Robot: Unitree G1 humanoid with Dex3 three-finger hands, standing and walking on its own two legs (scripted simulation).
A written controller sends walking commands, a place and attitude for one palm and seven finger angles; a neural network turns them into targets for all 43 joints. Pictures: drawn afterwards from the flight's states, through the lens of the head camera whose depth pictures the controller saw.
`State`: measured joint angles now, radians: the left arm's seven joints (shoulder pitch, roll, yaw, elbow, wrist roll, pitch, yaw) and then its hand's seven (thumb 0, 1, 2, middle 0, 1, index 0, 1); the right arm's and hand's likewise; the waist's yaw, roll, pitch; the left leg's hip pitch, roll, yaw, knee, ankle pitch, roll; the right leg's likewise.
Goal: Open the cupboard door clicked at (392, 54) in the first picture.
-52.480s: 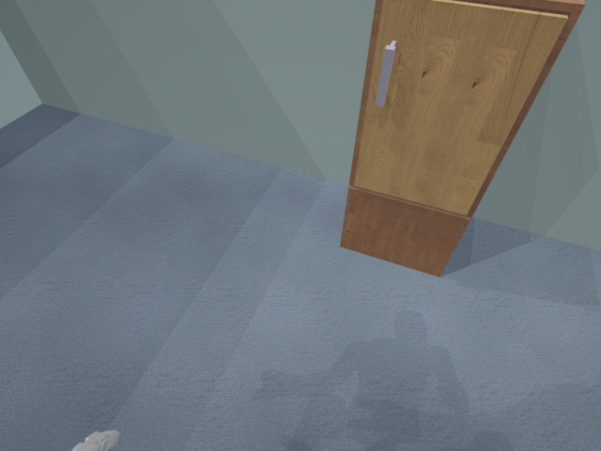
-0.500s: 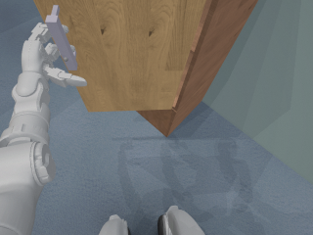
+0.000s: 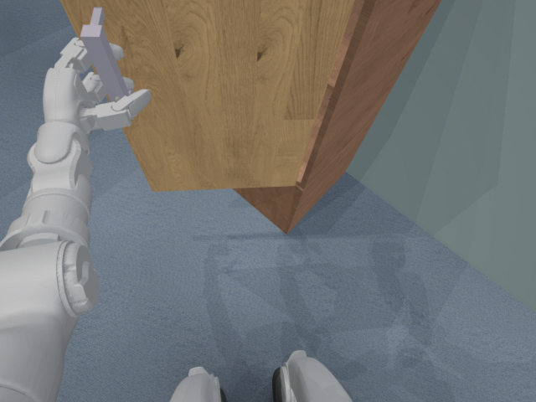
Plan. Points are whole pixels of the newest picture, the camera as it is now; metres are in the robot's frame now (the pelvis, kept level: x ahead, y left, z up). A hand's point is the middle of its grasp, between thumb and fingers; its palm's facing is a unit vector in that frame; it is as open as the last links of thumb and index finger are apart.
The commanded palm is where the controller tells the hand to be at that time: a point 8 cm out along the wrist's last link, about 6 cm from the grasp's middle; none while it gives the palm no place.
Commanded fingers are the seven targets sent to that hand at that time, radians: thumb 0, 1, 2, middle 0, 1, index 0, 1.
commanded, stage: close the thumb around the handle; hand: left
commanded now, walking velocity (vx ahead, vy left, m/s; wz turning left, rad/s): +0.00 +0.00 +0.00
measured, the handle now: (113, 68) +0.59 +0.17 +0.09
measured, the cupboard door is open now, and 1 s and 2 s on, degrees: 47 76 91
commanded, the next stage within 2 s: pull the door open along its arc in 0.26 s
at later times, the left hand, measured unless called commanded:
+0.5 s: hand (124, 101) +0.53 +0.15 +0.09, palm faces -0.02 -1.00 -0.01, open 6.2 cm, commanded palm +0.49 +0.20 +0.09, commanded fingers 0.00 0.90 0.90 -0.40 -1.35 -0.40 -1.35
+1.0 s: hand (177, 195) +0.37 +0.08 +0.10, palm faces +0.23 -0.97 +0.10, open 6.5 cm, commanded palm +0.30 +0.15 +0.09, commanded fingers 0.00 0.90 0.90 -0.40 -1.35 -0.40 -1.35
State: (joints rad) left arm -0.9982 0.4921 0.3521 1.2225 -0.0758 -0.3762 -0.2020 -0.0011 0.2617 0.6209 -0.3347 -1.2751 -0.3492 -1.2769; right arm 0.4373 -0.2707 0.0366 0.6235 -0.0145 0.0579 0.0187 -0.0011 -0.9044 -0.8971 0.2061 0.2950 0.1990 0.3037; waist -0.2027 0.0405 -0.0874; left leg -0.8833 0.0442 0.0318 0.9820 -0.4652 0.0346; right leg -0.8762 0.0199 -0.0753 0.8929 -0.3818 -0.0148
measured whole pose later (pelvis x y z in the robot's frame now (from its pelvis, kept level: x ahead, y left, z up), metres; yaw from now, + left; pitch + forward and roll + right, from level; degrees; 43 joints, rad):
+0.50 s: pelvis +0.00 +0.00 +0.00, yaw +0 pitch +20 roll -3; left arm -0.95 0.46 0.36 1.18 -0.08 -0.38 -0.18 0.01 0.69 0.81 -0.29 -1.32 -0.31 -1.32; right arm 0.42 -0.27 0.03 0.61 -0.01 0.06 0.02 0.00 -0.90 -0.90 0.21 0.29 0.20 0.30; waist -0.20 0.04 -0.09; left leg -0.86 0.05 0.04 0.97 -0.46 0.03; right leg -0.86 0.02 -0.07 0.89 -0.38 -0.02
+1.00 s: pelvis +0.02 -0.01 +0.02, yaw +0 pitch +12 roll -1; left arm -0.16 -0.05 0.00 0.30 -0.04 -0.28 0.32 0.03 0.66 0.74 -0.30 -1.30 -0.31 -1.26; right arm 0.26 -0.21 -0.01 0.53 -0.03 0.04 0.08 0.00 -0.91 -0.90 0.20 0.29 0.20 0.30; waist -0.05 0.03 -0.13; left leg -0.59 0.03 0.06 0.83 -0.44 0.02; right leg -0.63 0.01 -0.04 0.81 -0.39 -0.03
